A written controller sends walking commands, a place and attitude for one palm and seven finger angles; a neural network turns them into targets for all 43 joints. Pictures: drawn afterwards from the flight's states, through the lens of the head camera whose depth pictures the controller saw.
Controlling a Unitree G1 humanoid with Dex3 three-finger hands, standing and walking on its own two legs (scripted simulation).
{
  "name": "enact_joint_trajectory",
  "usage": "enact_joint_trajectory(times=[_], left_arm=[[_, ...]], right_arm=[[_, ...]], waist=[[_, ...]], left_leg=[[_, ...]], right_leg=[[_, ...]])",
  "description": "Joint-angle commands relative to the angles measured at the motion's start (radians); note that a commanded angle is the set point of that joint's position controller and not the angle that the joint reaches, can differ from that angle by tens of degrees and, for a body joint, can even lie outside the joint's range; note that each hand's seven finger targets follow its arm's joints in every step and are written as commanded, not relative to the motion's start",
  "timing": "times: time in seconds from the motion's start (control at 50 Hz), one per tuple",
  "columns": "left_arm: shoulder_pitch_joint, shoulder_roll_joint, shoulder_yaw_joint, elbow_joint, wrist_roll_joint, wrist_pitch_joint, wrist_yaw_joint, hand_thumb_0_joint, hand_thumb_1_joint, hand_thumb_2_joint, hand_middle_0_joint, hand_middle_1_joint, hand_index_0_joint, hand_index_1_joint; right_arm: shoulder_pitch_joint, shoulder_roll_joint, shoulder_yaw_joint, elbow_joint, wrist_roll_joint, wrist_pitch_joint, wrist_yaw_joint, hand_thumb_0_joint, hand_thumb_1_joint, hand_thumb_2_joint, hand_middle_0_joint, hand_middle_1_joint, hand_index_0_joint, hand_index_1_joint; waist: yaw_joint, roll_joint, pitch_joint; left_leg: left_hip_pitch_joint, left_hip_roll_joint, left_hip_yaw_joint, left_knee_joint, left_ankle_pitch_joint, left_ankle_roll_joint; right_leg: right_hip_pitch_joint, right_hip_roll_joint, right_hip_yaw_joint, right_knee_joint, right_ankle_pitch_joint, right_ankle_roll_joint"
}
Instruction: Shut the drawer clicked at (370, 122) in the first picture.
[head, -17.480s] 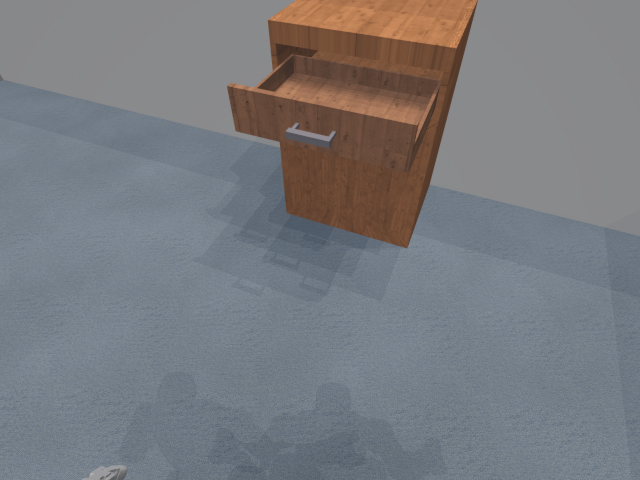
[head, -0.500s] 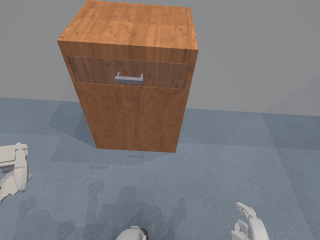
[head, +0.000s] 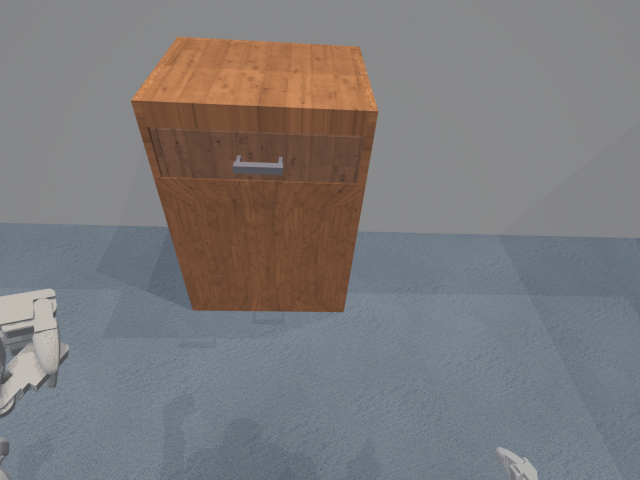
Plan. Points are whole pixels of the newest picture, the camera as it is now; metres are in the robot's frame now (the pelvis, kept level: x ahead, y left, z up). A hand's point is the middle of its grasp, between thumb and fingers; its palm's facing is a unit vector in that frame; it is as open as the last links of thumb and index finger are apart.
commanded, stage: stop stepping back and stand still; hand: left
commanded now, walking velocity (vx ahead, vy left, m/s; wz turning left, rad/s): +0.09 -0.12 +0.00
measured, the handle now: (259, 163) +0.85 +0.19 -0.08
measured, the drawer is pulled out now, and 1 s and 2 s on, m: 0.00 0.00 0.00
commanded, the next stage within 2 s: let the arm hang, fingers relaxed in 0.36 s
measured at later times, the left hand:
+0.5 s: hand (71, 349) +0.20 +0.26 +0.14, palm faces +0.33 -0.82 -0.47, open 3.2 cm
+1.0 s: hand out of the picture -0.05 +0.22 -0.16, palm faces +0.03 -0.97 -0.23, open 4.9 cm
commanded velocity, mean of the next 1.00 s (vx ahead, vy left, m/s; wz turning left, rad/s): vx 0.02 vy -0.01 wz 0.00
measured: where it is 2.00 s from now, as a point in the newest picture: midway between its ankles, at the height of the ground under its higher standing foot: outside the picture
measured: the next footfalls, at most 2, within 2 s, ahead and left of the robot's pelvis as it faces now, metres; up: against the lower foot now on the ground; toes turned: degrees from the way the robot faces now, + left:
none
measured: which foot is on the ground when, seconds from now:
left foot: down 0.00-1.00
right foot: down 0.00-1.00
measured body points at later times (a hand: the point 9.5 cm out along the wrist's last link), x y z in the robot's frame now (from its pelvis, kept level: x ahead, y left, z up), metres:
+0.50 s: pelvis +0.00 +0.01 +0.00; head +0.01 +0.01 +0.45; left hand +0.18 +0.30 +0.16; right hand +0.15 -0.23 -0.09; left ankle +0.04 +0.11 -0.73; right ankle -0.03 -0.10 -0.73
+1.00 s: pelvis +0.00 +0.03 +0.01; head +0.03 +0.03 +0.46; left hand -0.05 +0.27 -0.14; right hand +0.00 -0.21 -0.14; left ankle +0.03 +0.11 -0.73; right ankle -0.03 -0.10 -0.73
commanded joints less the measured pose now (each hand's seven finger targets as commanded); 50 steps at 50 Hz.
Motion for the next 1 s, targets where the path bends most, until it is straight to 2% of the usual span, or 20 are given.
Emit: enact_joint_trajectory(times=[0.0, 0.04, 0.1, 0.12, 0.16, 0.18, 0.22, 0.28, 0.34, 0.4, 0.42, 0.44, 0.46, 0.48, 0.5, 0.56, 0.66, 0.74, 0.82, 0.98], left_arm=[[-0.076, 0.221, 0.138, -0.258, -0.001, -0.073, 0.009, 0.0, 0.9, 0.9, -1.4, -1.6, -1.4, -1.6], [-0.031, 0.188, 0.123, -0.268, 0.009, -0.075, 0.009, 0.0, 0.9, 0.9, -1.4, -1.6, -1.4, -1.6], [0.09, 0.188, 0.135, -0.249, 0.007, -0.065, 0.009, 0.0, 0.9, 0.9, -1.4, -1.6, -1.4, -1.6], [0.1, 0.179, 0.129, -0.234, 0.003, -0.066, 0.008, 0.0, 0.9, 0.9, -1.4, -1.6, -1.4, -1.6], [0.08, 0.19, 0.146, -0.202, -0.007, -0.063, 0.008, 0.0, 0.9, 0.9, -1.4, -1.6, -1.4, -1.6], [0.057, 0.195, 0.151, -0.203, -0.013, -0.061, 0.014, 0.0, 0.9, 0.9, -1.4, -1.6, -1.4, -1.6], [0.027, 0.172, 0.132, -0.17, -0.014, -0.066, 0.018, 0.0, 0.9, 0.9, -1.4, -1.6, -1.4, -1.6], [0.002, 0.17, 0.121, -0.159, -0.007, -0.078, 0.025, 0.0, 0.9, 0.9, -1.4, -1.6, -1.4, -1.6], [-0.036, 0.178, 0.115, -0.223, -0.008, -0.095, 0.014, 0.0, 0.9, 0.9, -1.4, -1.6, -1.4, -1.6], [-0.042, 0.185, 0.131, -0.247, 0.004, -0.1, 0.004, 0.0, 0.9, 0.9, -1.4, -1.6, -1.4, -1.6], [-0.036, 0.183, 0.129, -0.248, 0.007, -0.105, 0.005, 0.0, 0.9, 0.9, -1.4, -1.6, -1.4, -1.6], [-0.118, -0.016, -0.237, 0.634, 0.096, 0.084, -0.138, 0.0, 0.9, 0.9, -1.4, -1.6, -1.4, -1.6], [-0.081, -0.054, -0.23, 0.68, 0.07, 0.166, -0.154, 0.0, 0.9, 0.9, -1.36, -1.557, -1.36, -1.557], [-0.103, -0.084, -0.255, 0.709, 0.07, 0.181, -0.156, 0.0, 0.9, 0.9, -1.32, -1.513, -1.32, -1.513], [-0.154, -0.071, -0.261, 0.755, 0.075, 0.179, -0.159, 0.0, 0.9, 0.9, -1.28, -1.47, -1.28, -1.47], [-0.251, -0.025, -0.263, 0.927, 0.07, 0.18, -0.156, 0.0, 0.9, 0.9, -1.16, -1.34, -1.16, -1.34], [-0.316, -0.025, -0.295, 1.251, 0.053, 0.2, -0.139, 0.0, 0.9, 0.9, -0.96, -1.123, -0.96, -1.123], [-0.286, -0.052, -0.3, 1.422, 0.049, 0.197, -0.138, 0.0, 0.9, 0.9, -0.8, -0.95, -0.8, -0.95], [-0.287, -0.054, -0.316, 1.528, 0.048, 0.193, -0.143, 0.0, 0.9, 0.9, -0.64, -0.777, -0.64, -0.777], [-0.238, -0.082, -0.334, 1.663, 0.044, 0.188, -0.134, 0.0, 0.9, 0.9, -0.32, -0.43, -0.32, -0.43]], right_arm=[[-0.152, -0.095, -0.021, -0.176, -0.014, -0.098, -0.013, 0.0, -0.9, -0.9, 0.2, 0.3, 0.2, 0.3], [-0.15, -0.08, -0.021, -0.183, -0.019, -0.103, 0.003, 0.0, -0.9, -0.9, 0.2, 0.3, 0.2, 0.3], [-0.151, -0.094, -0.029, -0.194, -0.015, -0.089, 0.022, 0.0, -0.9, -0.9, 0.2, 0.3, 0.2, 0.3], [-0.149, -0.087, -0.03, -0.195, -0.016, -0.075, 0.023, 0.0, -0.9, -0.9, 0.2, 0.3, 0.2, 0.3], [-0.14, -0.085, -0.051, -0.191, -0.013, -0.052, 0.027, 0.0, -0.9, -0.9, 0.2, 0.3, 0.2, 0.3], [-0.13, -0.087, -0.054, -0.181, -0.011, -0.047, 0.027, 0.0, -0.9, -0.9, 0.2, 0.3, 0.2, 0.3], [-0.126, -0.082, -0.046, -0.174, -0.004, -0.044, 0.027, 0.0, -0.9, -0.9, 0.2, 0.3, 0.2, 0.3], [-0.138, -0.069, -0.026, -0.161, -0.004, -0.054, 0.012, 0.0, -0.9, -0.9, 0.2, 0.3, 0.2, 0.3], [-0.166, -0.114, -0.042, -0.184, -0.005, -0.078, 0.001, 0.0, -0.9, -0.9, 0.2, 0.3, 0.2, 0.3], [-0.165, -0.09, -0.023, -0.176, -0.006, -0.088, 0.002, 0.0, -0.9, -0.9, 0.2, 0.3, 0.2, 0.3], [-0.162, -0.084, -0.021, -0.175, -0.006, -0.091, 0.004, 0.0, -0.9, -0.9, 0.2, 0.3, 0.2, 0.3], [-0.186, -0.253, -0.086, 0.072, -0.012, -0.1, 0.099, 0.0, -0.9, -0.9, 0.2, 0.3, 0.2, 0.3], [-0.113, -0.148, -0.072, 0.054, 0.002, -0.029, 0.097, 0.0, -0.9, -0.9, 0.2, 0.3, 0.2, 0.3], [-0.092, -0.109, -0.056, 0.042, -0.009, -0.008, 0.091, 0.0, -0.9, -0.9, 0.2, 0.3, 0.2, 0.3], [-0.076, -0.097, -0.051, 0.039, -0.015, 0.001, 0.091, 0.0, -0.9, -0.9, 0.2, 0.3, 0.2, 0.3], [-0.094, -0.117, -0.047, 0.048, -0.026, 0.033, 0.084, 0.0, -0.9, -0.9, 0.2, 0.3, 0.2, 0.3], [-0.117, -0.103, -0.021, 0.159, -0.032, 0.066, 0.073, 0.0, -0.9, -0.9, 0.2, 0.3, 0.2, 0.3], [-0.095, -0.065, -0.019, 0.236, -0.029, 0.08, 0.063, 0.0, -0.9, -0.9, 0.2, 0.3, 0.2, 0.3], [-0.039, -0.062, -0.022, 0.302, -0.022, 0.085, 0.058, 0.0, -0.9, -0.9, 0.2, 0.3, 0.2, 0.3], [0.045, -0.043, -0.016, 0.412, -0.015, 0.079, 0.049, 0.0, -0.9, -0.9, 0.2, 0.3, 0.2, 0.3]], waist=[[-0.012, 0.263, 0.062], [-0.005, 0.231, 0.067], [0.004, 0.144, 0.023], [-0.003, 0.082, 0.026], [-0.004, -0.13, 0.033], [-0.004, -0.161, 0.056], [-0.016, -0.088, 0.07], [-0.015, -0.056, 0.064], [0.006, 0.073, 0.057], [0.004, 0.175, 0.064], [0.007, 0.144, 0.054], [-0.022, 0.092, 0.07], [0.002, 0.034, -0.018], [0.005, -0.043, -0.048], [-0.001, -0.14, -0.058], [-0.001, -0.249, -0.056], [0.013, 0.108, 0.013], [0.017, 0.21, 0.032], [0.007, 0.092, 0.047], [0.002, 0.006, 0.089]], left_leg=[[-0.006, 0.231, -0.395, -0.458, -0.416, 0.082], [-0.08, 0.234, -0.353, -0.462, -0.409, 0.097], [-0.146, 0.14, -0.161, -0.324, -0.319, 0.036], [-0.174, 0.096, -0.113, -0.223, -0.262, 0.014], [-0.19, 0.011, -0.004, 0.122, -0.134, -0.022], [-0.19, 0.012, 0.003, 0.243, -0.096, -0.027], [-0.19, 0.036, -0.017, 0.264, -0.119, -0.024], [0.047, 0.03, 0.034, -0.042, 0.009, -0.004], [0.143, 0.143, -0.136, -0.175, 0.111, 0.046], [0.046, 0.17, -0.207, -0.282, 0.016, 0.054], [0.048, 0.174, -0.202, -0.276, 0.051, 0.056], [-0.021, 0.124, -0.138, -0.06, 0.333, 0.045], [0.047, 0.104, -0.046, -0.023, 0.378, 0.026], [0.035, 0.1, -0.049, 0.005, 0.28, 0.022], [0.044, 0.086, -0.054, 0.017, 0.278, 0.02], [0.047, 0.051, -0.048, 0.038, 0.329, 0.02], [0.095, 0.092, -0.114, -0.116, 0.395, 0.033], [0.092, 0.092, -0.12, -0.185, 0.185, 0.029], [0.12, 0.099, -0.126, -0.22, 0.105, 0.027], [0.163, 0.099, -0.107, -0.244, 0.127, 0.029]], right_leg=[[-0.086, 0.021, 0.039, 0.131, -0.118, 0.004], [-0.009, 0.013, 0.043, 0.138, -0.109, -0.01], [0.179, 0.014, 0.02, -0.124, -0.079, -0.023], [0.193, -0.022, 0.073, -0.202, -0.094, -0.041], [0.069, -0.218, 0.399, -0.356, -0.337, -0.143], [0.013, -0.289, 0.465, -0.386, -0.336, -0.187], [0.017, -0.289, 0.399, -0.325, -0.156, -0.199], [-0.051, -0.186, 0.206, -0.22, -0.032, -0.112], [-0.074, -0.043, 0.101, -0.093, 0.057, -0.005], [0.003, -0.01, 0.052, -0.042, 0.054, 0.009], [0.023, -0.014, 0.05, -0.053, 0.077, 0.01], [-0.058, -0.08, 0.029, 0.059, 0.281, 0.001], [-0.028, -0.095, 0.069, 0.02, 0.3, -0.005], [-0.025, -0.107, 0.077, -0.009, 0.29, -0.018], [-0.015, -0.116, 0.089, -0.021, 0.343, -0.028], [0.033, -0.151, 0.096, -0.034, 0.49, -0.058], [0.041, -0.086, 0.071, -0.069, 0.182, -0.022], [0.073, -0.085, 0.073, -0.16, 0.099, -0.036], [0.066, -0.089, 0.068, -0.203, 0.085, -0.041], [0.044, -0.097, 0.074, -0.225, 0.077, -0.042]])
